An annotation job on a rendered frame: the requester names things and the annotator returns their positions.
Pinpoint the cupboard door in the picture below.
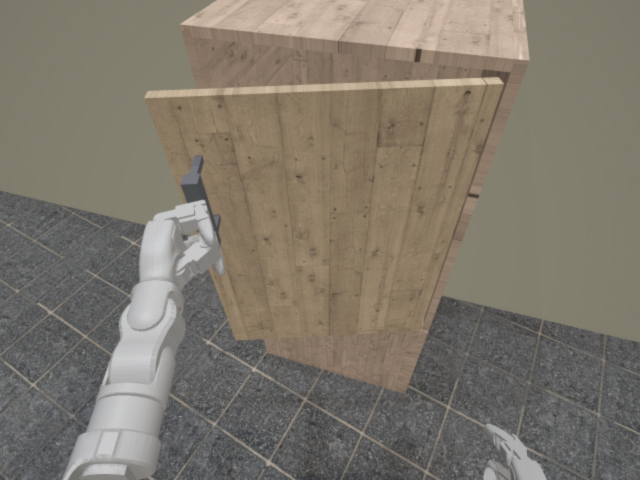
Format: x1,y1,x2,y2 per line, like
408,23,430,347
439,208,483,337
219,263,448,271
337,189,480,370
144,77,504,341

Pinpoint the robot right hand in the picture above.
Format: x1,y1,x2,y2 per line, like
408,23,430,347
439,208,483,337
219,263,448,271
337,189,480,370
483,424,547,480

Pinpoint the robot left hand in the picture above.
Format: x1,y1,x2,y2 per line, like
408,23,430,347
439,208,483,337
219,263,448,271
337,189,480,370
139,200,225,294

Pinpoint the handle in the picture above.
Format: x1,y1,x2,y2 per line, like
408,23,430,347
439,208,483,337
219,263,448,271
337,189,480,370
181,155,221,246

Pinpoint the left robot forearm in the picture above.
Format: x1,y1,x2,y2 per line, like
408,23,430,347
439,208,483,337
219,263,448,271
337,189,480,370
62,280,186,480

